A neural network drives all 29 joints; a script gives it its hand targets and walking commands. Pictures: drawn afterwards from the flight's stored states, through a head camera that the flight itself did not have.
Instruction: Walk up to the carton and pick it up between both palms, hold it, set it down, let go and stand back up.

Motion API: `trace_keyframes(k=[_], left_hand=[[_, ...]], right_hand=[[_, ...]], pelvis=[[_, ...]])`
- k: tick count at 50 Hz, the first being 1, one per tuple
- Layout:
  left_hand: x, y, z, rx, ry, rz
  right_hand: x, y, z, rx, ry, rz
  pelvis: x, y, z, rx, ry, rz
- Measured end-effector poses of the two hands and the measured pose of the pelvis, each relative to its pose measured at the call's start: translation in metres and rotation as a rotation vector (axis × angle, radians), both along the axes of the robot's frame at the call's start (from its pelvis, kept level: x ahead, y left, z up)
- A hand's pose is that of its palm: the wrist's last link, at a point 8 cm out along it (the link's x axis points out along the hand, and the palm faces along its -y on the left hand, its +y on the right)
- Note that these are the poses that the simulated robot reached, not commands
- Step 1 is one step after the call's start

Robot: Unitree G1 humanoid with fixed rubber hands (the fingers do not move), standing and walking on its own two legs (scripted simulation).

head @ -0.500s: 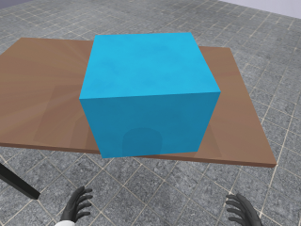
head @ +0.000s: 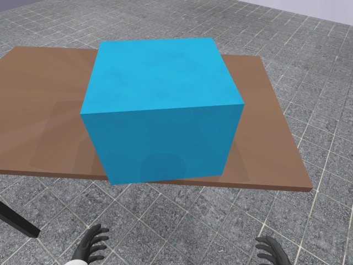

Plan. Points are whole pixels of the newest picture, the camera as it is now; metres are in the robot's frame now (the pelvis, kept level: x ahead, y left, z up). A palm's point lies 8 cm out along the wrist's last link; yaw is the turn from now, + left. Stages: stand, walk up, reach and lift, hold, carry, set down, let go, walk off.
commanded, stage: let go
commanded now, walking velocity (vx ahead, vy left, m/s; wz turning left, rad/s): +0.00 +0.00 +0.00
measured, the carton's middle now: (162, 109) +0.47 +0.06 +0.10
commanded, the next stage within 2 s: stand in 0.26 s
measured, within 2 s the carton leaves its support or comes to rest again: neither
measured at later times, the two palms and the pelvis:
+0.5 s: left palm out of the picture +0.10 +0.27 -0.10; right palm out of the picture +0.11 -0.26 -0.09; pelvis +0.00 +0.00 -0.01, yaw +1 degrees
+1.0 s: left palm out of the picture +0.03 +0.28 -0.12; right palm out of the picture +0.01 -0.24 -0.12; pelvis -0.03 +0.02 -0.01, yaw -1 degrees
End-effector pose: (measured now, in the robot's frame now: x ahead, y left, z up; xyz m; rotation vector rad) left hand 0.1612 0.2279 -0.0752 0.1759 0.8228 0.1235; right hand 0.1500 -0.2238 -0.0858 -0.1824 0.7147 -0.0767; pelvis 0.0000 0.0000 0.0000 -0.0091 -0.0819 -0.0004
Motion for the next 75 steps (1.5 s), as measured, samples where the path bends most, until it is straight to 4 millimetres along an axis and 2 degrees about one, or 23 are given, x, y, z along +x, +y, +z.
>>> trace_keyframes(k=[12, 15, 18, 24, 29, 40, 53, 62, 75], left_hand=[[-0.006, -0.004, -0.003, -0.018, -0.002, 0.028], [-0.011, -0.002, -0.005, -0.011, -0.004, 0.028], [-0.025, 0.009, -0.012, 0.019, 0.004, 0.018], [-0.059, 0.036, -0.022, 0.062, 0.063, 0.04], [-0.081, 0.048, -0.027, 0.074, 0.11, 0.047], [-0.112, 0.049, -0.038, 0.063, 0.178, 0.026], [-0.141, 0.052, -0.045, 0.071, 0.26, 0.029], [-0.149, 0.052, -0.049, 0.075, 0.304, 0.031], [-0.137, 0.044, -0.051, 0.069, 0.317, 0.018]], right_hand=[[-0.001, -0.005, 0.007, -0.014, -0.003, 0.017], [-0.001, -0.006, 0.007, -0.023, 0.006, 0.021], [-0.007, -0.013, 0.002, -0.042, 0.058, 0.0], [-0.035, -0.031, -0.006, -0.081, 0.138, -0.054], [-0.065, -0.036, -0.011, -0.098, 0.204, -0.078], [-0.118, -0.025, -0.023, -0.08, 0.302, -0.099], [-0.147, -0.019, -0.032, -0.065, 0.366, -0.116], [-0.152, -0.022, -0.035, -0.069, 0.397, -0.125], [-0.151, -0.024, -0.038, -0.068, 0.424, -0.138]], pelvis=[[-0.003, -0.003, 0.0, 0.005, 0.001, 0.001], [-0.004, -0.002, -0.001, 0.005, 0.011, 0.007], [-0.004, -0.001, -0.003, 0.002, 0.026, 0.01], [-0.004, 0.004, -0.006, 0.0, 0.026, 0.011], [-0.009, 0.008, -0.006, 0.004, 0.024, 0.009], [-0.025, 0.016, -0.007, 0.015, 0.022, -0.004], [-0.033, 0.019, -0.008, 0.023, 0.03, -0.018], [-0.031, 0.018, -0.008, 0.025, 0.037, -0.024], [-0.024, 0.015, -0.008, 0.024, 0.043, -0.031]])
